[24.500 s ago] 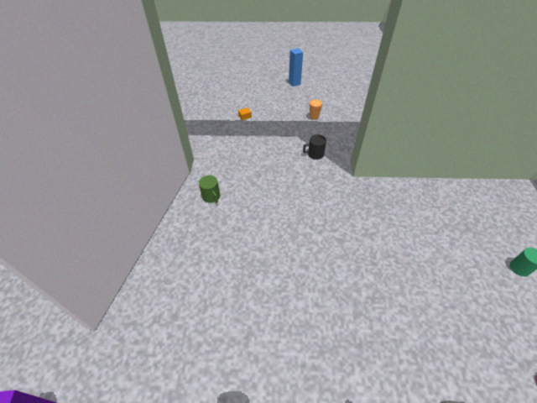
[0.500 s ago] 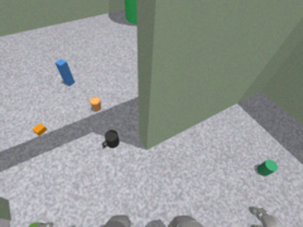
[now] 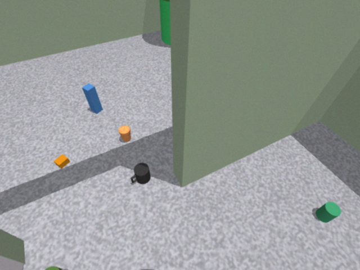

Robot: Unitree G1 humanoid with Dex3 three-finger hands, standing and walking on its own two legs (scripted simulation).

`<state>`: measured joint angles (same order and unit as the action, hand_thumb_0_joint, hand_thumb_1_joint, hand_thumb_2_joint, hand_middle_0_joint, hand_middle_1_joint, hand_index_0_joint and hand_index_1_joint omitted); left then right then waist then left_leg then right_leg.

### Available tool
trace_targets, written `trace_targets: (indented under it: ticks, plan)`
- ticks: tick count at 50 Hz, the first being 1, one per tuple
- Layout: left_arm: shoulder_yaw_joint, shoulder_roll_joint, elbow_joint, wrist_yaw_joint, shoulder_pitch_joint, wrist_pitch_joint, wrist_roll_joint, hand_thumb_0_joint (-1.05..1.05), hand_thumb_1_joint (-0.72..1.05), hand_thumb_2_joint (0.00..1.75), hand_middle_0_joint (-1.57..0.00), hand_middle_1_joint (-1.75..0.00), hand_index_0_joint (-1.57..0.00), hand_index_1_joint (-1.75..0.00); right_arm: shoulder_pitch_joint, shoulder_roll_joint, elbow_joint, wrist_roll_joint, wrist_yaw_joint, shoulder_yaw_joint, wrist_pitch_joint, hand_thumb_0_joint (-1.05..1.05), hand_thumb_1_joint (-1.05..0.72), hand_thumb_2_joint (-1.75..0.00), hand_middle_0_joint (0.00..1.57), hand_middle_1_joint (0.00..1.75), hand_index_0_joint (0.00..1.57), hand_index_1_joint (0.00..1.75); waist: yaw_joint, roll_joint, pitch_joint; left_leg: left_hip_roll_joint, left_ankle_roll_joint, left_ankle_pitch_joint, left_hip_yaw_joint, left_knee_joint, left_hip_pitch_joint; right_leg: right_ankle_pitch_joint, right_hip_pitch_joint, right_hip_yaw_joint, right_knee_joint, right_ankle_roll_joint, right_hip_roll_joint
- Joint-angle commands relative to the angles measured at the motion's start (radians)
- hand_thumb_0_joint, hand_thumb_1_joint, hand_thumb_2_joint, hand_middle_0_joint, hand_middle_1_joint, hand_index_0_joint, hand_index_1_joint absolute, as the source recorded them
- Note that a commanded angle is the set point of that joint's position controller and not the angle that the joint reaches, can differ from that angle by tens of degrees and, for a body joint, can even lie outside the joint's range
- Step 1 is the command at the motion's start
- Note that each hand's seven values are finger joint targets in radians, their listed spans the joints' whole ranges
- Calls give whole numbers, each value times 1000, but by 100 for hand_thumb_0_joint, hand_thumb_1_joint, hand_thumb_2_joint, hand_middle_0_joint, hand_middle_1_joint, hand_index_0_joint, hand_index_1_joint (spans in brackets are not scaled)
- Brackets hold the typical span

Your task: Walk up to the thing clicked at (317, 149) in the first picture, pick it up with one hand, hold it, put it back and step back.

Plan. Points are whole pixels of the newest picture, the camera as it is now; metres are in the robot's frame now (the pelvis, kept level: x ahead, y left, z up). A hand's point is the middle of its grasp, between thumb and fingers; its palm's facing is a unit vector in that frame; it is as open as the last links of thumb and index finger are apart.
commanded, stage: walk up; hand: left
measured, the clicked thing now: (140, 175) +0.72 +0.26 -0.72
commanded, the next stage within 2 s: stand in 0.50 s
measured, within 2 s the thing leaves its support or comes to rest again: neither
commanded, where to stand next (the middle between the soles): +0.40 +0.01 m, yaw +0 degrees
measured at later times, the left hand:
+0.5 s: hand out of the picture +0.10 +0.26 -0.15, palm faces +0.08 -0.94 -0.34, open 7.4 cm
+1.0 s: hand out of the picture +0.06 +0.26 -0.14, palm faces +0.01 -0.94 -0.34, open 7.4 cm
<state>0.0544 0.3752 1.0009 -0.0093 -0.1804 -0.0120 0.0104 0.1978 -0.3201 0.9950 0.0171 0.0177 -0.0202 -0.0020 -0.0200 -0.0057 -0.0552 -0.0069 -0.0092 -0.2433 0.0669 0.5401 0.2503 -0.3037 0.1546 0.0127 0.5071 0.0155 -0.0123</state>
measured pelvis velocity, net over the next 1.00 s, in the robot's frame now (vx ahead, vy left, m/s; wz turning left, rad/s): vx -0.01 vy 0.00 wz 0.01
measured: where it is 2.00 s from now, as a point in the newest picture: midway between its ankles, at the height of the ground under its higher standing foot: outside the picture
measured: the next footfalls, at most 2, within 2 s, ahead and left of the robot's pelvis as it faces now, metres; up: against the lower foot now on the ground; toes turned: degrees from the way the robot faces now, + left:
none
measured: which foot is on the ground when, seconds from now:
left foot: down 0.00-1.00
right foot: down 0.00-1.00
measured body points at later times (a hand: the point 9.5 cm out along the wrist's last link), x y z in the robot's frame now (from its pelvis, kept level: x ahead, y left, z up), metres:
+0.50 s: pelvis +0.02 +0.00 +0.00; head +0.03 +0.00 +0.45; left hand +0.10 +0.31 -0.12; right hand +0.14 -0.30 -0.12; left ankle +0.03 +0.12 -0.73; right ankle -0.02 -0.14 -0.73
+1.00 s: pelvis -0.01 +0.00 +0.01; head -0.01 +0.00 +0.46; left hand +0.06 +0.30 -0.12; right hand +0.08 -0.30 -0.12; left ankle +0.03 +0.13 -0.73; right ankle -0.02 -0.14 -0.73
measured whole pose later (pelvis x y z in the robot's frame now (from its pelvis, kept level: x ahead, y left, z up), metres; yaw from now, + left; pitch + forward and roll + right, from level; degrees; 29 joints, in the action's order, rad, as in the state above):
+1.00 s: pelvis -0.01 +0.00 +0.01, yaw +1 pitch -4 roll +0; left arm 0.01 0.35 1.14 -0.01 -0.11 -0.01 0.01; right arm 0.10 -0.35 1.12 0.00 0.01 0.00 -0.01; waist -0.01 0.01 -0.06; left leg -0.01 -0.01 -0.12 0.08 0.34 0.16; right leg -0.21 0.07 0.00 0.34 0.02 -0.02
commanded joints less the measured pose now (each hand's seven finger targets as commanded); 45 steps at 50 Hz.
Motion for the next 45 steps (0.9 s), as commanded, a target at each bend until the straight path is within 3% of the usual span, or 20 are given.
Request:
trace_targets:
  ticks: [1,5,8,15,18,24,25,26,30,35,39,42,45]
  plan:
    - [39,204,-50,12,78,-27,5,0,90,90,-20,-30,-20,-30,-68,-244,-58,6,-16,-60,-37,0,-90,-90,20,30,20,30,5,69,6,93,44,-120,140,-182,57,-30,-10,79,-125,-81,-71]
    - [38,199,-19,16,76,-34,1,0,90,90,-20,-30,-20,-30,-96,-226,-46,-1,-20,-52,-48,0,-90,-90,20,30,20,30,-8,30,84,102,54,218,109,-118,-7,179,-88,56,-125,-67,-84]
    - [41,206,-10,21,97,-33,-2,0,90,90,-20,-30,-20,-30,-91,-219,-32,-4,-24,-53,-46,0,-90,-90,20,30,20,30,3,7,106,88,50,346,70,-74,-41,294,-106,52,-110,-64,-100]
    - [37,198,2,26,124,-26,-1,0,90,90,-20,-30,-20,-30,-136,-211,-24,-3,-24,-54,-32,0,-90,-90,20,30,20,30,0,1,111,87,55,350,66,-65,-59,305,-105,37,-113,-56,-105]
    - [34,197,1,26,136,-24,2,0,90,90,-20,-30,-20,-30,-148,-214,-18,0,-24,-55,-28,0,-90,-90,20,30,20,30,2,1,95,82,55,305,66,-76,-53,269,-99,39,-130,-56,-108]
    - [35,196,5,24,145,-21,2,0,90,90,-20,-30,-20,-30,-165,-216,-11,1,-23,-52,-27,0,-90,-90,20,30,20,30,-1,26,101,90,59,308,76,-102,-63,240,-104,23,-124,-52,-99]
    - [16,172,24,24,147,-17,-2,0,90,90,-20,-30,-20,-30,-173,-234,-8,-2,-27,-44,-30,0,-90,-90,20,30,20,30,10,41,75,112,48,397,98,-140,-97,296,-70,49,-144,-37,-104]
    - [17,176,24,25,141,-17,-5,0,90,90,-20,-30,-20,-30,-161,-240,-2,-4,-29,-46,-32,0,-90,-90,20,30,20,30,9,36,112,122,46,482,99,-129,-143,353,-93,41,-141,-32,-106]
    - [10,185,42,24,137,-17,-4,0,90,90,-20,-30,-20,-30,-172,-232,11,-10,-32,-38,-30,0,-90,-90,20,30,20,30,13,24,142,119,40,457,86,-144,-185,354,-116,40,-175,-28,-106]
    - [-1,180,62,18,143,-14,-3,0,90,90,-20,-30,-20,-30,-176,-237,32,-12,-29,-30,-27,0,-90,-90,20,30,20,30,14,29,88,117,29,289,97,-219,-116,211,-118,43,-211,-26,-99]
    - [-1,184,76,16,128,-14,1,0,90,90,-20,-30,-20,-30,-172,-244,42,-11,-26,-28,-31,0,-90,-90,20,30,20,30,11,34,80,118,28,210,103,-251,-107,162,-114,45,-218,-27,-99]
    - [-2,191,75,15,133,-18,1,0,90,90,-20,-30,-20,-30,-169,-241,47,-10,-26,-26,-34,0,-90,-90,20,30,20,30,12,8,98,117,28,273,89,-231,-134,194,-106,52,-224,-28,-112]
    - [-5,186,78,13,129,-15,1,0,90,90,-20,-30,-20,-30,-157,-244,58,-9,-24,-24,-33,0,-90,-90,20,30,20,30,17,21,67,115,26,173,98,-254,-110,125,-80,54,-236,-30,-105]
